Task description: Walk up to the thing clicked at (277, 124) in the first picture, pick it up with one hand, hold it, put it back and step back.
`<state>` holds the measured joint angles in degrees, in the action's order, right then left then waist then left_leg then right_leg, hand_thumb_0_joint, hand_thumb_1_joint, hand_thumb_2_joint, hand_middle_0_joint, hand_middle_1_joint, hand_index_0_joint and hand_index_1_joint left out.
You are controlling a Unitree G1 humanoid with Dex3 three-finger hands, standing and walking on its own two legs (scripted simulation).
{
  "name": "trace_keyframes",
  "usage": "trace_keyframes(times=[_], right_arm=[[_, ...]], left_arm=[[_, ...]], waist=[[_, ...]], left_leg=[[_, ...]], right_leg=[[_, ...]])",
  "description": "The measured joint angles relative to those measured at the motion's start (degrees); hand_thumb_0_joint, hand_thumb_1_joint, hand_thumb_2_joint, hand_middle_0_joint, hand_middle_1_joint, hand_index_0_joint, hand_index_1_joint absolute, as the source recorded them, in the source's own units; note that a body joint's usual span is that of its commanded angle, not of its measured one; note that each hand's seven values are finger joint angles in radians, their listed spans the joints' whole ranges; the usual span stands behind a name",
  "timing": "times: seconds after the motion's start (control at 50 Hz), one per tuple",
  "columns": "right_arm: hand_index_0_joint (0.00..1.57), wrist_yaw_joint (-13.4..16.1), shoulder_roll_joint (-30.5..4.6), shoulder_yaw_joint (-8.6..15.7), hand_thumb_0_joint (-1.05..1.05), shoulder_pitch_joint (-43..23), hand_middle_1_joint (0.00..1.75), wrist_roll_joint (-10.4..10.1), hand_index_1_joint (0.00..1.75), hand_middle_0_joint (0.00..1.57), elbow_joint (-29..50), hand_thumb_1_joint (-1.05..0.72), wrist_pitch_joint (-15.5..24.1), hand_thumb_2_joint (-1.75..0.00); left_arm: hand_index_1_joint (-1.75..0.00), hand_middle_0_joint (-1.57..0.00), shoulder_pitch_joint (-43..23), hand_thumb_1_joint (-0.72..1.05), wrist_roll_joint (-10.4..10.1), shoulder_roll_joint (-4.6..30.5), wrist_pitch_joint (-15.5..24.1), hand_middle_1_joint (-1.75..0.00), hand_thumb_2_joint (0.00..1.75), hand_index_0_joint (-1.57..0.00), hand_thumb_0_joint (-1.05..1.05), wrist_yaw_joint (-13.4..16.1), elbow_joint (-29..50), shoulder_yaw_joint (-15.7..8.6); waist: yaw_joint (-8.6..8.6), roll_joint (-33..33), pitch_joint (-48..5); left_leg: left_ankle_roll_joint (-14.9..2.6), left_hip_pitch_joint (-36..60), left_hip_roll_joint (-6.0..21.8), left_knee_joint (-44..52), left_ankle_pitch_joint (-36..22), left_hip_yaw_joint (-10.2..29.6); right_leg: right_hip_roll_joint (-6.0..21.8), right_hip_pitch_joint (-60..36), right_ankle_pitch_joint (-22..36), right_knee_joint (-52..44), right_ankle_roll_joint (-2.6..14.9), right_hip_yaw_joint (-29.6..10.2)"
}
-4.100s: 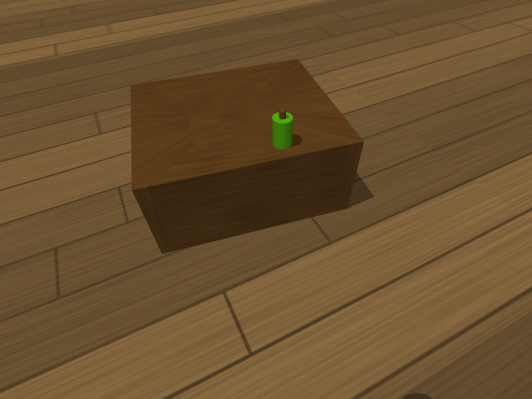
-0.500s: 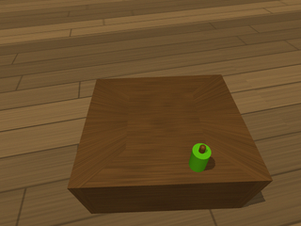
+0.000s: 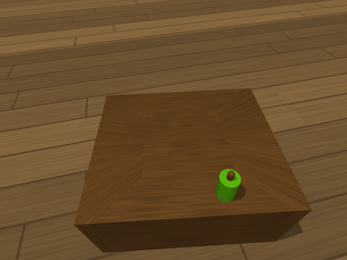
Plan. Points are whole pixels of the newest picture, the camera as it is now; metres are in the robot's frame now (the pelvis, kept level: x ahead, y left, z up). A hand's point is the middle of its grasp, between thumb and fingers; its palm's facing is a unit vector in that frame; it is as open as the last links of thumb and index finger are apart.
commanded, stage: walk up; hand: right
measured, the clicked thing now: (228, 183) +0.46 -0.19 -0.28
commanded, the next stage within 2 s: stand in 0.22 s
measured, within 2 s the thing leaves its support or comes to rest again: neither
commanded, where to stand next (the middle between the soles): +0.05 +0.02 m, yaw +1 degrees
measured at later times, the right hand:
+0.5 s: hand out of the picture +0.10 -0.26 -0.15, palm faces +0.00 +0.94 -0.33, open 7.4 cm
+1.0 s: hand out of the picture +0.09 -0.26 -0.15, palm faces -0.01 +0.94 -0.34, open 7.4 cm
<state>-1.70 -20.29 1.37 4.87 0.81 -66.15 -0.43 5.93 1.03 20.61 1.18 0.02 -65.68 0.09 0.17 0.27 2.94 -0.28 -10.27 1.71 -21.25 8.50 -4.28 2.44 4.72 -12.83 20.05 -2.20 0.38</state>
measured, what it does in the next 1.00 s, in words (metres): stands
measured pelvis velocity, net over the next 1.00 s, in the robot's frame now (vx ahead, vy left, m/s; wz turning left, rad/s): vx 0.01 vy -0.01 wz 0.00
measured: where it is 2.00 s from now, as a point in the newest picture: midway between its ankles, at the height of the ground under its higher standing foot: outside the picture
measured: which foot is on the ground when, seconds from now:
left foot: down 0.00-1.00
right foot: down 0.00-1.00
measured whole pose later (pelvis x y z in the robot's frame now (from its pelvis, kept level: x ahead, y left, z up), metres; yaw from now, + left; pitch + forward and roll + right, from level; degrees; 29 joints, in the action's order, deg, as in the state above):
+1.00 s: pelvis +0.01 -0.01 +0.00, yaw +0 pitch -2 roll +0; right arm -0.9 -19.7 0.6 4.7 0.7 -66.9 0.5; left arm 7.1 0.8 20.4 0.4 -0.2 -64.4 0.1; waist 0.3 -0.5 3.0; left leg 0.7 -8.0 2.4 -18.1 7.7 -4.2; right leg 1.7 2.5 -12.0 16.9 -1.4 0.5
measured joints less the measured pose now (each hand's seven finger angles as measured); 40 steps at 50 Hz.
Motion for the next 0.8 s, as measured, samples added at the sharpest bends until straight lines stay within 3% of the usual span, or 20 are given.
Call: trace_keyframes(times=[0.8], right_arm=[[0.2,0.7,0.7,-0.6,0.01,-1.0,0.3,-0.1,0.3,0.21,-0.6,-0.9,0.9,-0.89]], left_arm=[[-0.3,-0.21,0.4,0.9,-0.3,-0.5,-0.7,-0.3,0.9,-0.2,0.01,-0.1,1.2,0.2]], waist=[[0.33,-1.0,0.0]], left_leg=[[1.1,2.2,0.8,3.0,-0.9,0.2]], right_leg=[[-0.9,-2.3,1.0,-3.3,0.79,0.2]])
